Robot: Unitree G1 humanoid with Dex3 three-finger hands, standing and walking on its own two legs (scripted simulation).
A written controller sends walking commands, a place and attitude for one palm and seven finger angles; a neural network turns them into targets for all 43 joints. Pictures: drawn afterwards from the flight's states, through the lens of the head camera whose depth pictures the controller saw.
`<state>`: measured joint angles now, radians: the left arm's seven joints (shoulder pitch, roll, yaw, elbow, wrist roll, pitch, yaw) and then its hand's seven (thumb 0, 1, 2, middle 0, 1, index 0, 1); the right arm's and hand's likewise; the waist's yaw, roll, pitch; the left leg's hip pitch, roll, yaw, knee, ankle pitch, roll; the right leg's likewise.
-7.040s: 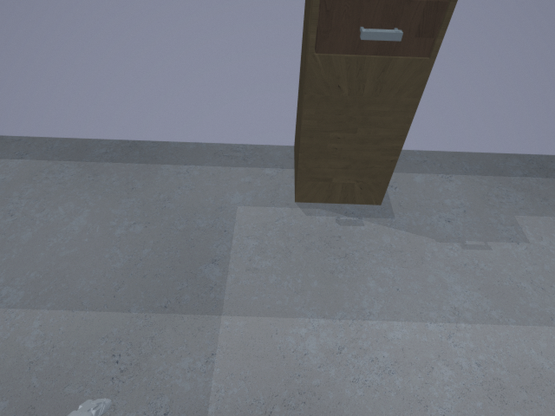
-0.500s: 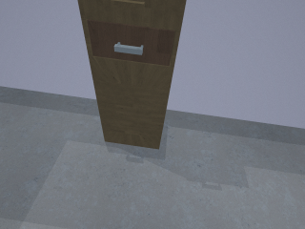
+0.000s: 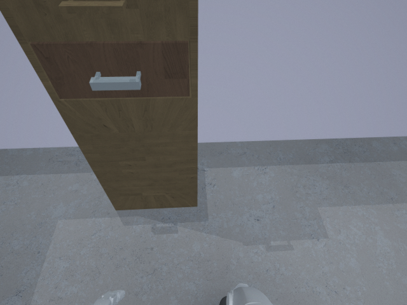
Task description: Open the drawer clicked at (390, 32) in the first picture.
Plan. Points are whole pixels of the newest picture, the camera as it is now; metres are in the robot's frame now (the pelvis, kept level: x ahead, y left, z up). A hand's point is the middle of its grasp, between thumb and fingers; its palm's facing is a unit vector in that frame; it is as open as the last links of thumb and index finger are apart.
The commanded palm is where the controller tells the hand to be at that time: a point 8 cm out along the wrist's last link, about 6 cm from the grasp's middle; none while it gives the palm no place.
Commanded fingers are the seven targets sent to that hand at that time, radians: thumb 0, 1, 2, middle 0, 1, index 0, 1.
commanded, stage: take the last steps up to it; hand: left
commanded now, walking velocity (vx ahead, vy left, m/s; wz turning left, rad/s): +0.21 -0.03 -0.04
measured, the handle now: (117, 79) +0.65 +0.22 +0.08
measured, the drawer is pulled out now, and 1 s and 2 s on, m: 0.00 0.00 0.00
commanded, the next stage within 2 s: come to a stop and stand still in 0.12 s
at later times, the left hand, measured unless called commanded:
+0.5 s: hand out of the picture +0.14 +0.16 -0.18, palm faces +0.07 -0.98 -0.17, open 7.3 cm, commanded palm none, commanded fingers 0.00 0.90 0.90 -0.20 -0.30 -0.20 -0.30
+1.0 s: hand out of the picture +0.13 +0.11 -0.15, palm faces -0.01 -0.96 -0.26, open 7.4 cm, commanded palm none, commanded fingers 0.00 0.90 0.90 -0.20 -0.30 -0.20 -0.30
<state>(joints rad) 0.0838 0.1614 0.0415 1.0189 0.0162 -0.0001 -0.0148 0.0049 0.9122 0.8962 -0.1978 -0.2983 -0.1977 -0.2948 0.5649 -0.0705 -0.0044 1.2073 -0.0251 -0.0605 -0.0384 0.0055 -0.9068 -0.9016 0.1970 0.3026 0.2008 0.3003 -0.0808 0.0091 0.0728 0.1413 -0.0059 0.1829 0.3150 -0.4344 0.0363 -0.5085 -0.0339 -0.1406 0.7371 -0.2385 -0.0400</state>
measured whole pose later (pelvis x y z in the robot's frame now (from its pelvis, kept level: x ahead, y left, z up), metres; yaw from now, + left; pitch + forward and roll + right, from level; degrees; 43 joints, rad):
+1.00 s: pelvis +0.08 -0.07 +0.01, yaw -2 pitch +0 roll +2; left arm 0.25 0.15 0.03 1.00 0.02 0.02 0.02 0.00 0.91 0.90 -0.20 -0.30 -0.20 -0.30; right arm 0.21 -0.22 -0.08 1.04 -0.01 0.06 -0.01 0.01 -0.91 -0.90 0.19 0.30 0.20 0.30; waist -0.01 0.05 0.03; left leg -0.39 0.03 0.01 0.88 -0.40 -0.02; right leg -0.25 -0.01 -0.06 0.53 -0.28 -0.06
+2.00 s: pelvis +0.06 -0.06 +0.02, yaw -3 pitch +0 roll +0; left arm 0.30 0.12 0.00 1.16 0.00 -0.02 0.03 0.01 0.92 0.90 -0.20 -0.30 -0.20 -0.30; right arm 0.35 -0.10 0.00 1.16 0.00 -0.02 -0.04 0.00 -0.91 -0.90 0.20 0.30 0.20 0.30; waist 0.00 0.01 0.00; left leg -0.10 0.01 0.05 0.38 -0.27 0.00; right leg -0.22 0.01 -0.07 0.41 -0.19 -0.04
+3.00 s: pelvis +0.04 -0.05 +0.02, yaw -2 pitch -2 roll +0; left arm 0.19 0.29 0.00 1.06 0.01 0.00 0.01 0.01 0.91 0.90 -0.20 -0.30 -0.20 -0.30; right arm 0.21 -0.29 0.01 1.07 -0.02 0.00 0.00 0.01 -0.90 -0.90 0.20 0.30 0.20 0.30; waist 0.01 0.01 0.01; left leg -0.12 -0.01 0.03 0.41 -0.26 0.02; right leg -0.21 -0.01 -0.08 0.41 -0.16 -0.02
